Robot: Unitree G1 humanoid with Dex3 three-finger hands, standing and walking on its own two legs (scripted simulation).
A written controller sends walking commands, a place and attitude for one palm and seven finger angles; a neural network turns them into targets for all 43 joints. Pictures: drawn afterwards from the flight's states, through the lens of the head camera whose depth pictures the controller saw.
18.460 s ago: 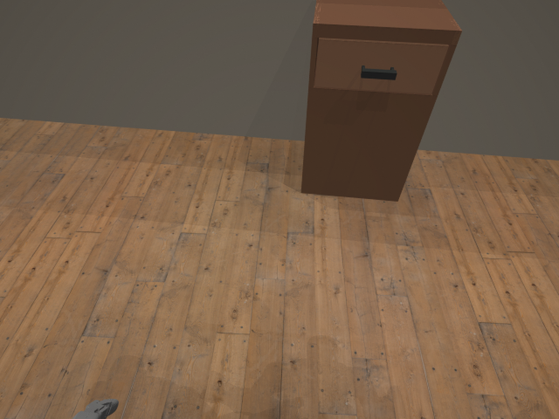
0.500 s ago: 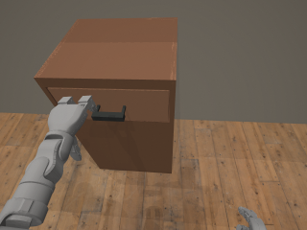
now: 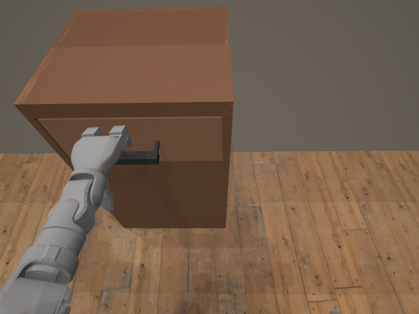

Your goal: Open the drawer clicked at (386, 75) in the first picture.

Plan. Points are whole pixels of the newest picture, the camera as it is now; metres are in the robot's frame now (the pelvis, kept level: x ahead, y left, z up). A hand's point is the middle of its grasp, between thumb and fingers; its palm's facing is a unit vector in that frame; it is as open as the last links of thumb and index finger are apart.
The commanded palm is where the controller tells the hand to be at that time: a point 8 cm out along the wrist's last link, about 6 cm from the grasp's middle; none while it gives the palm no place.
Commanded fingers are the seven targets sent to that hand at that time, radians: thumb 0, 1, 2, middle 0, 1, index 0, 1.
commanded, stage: move the hooked fingers above the handle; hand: left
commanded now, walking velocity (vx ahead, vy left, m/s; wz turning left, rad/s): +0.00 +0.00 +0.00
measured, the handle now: (136, 151) +0.50 +0.22 -0.07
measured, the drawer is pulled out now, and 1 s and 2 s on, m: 0.00 0.00 0.00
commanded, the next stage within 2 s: lower the fingers behind the handle in 1.40 s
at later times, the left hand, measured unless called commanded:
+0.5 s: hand (128, 158) +0.44 +0.21 -0.01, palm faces -0.10 -0.03 -0.99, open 13.8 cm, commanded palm +0.43 +0.22 +0.05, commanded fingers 0.00 -0.50 0.30 -0.30 -1.20 -0.30 -1.20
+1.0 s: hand (131, 156) +0.44 +0.20 -0.01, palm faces -0.09 -0.02 -1.00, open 13.8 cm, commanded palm +0.44 +0.21 +0.05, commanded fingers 0.00 -0.50 0.30 -0.30 -1.20 -0.30 -1.20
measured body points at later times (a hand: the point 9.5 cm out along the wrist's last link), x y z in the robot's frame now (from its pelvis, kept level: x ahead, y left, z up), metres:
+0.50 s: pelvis +0.00 +0.00 -0.01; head +0.08 +0.00 +0.43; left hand +0.44 +0.21 +0.05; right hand +0.04 -0.27 -0.15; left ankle -0.01 +0.10 -0.72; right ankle -0.02 -0.11 -0.72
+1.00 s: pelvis -0.01 -0.01 -0.02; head +0.08 -0.02 +0.42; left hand +0.44 +0.20 +0.05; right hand +0.01 -0.28 -0.15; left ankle -0.01 +0.10 -0.72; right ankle -0.02 -0.11 -0.72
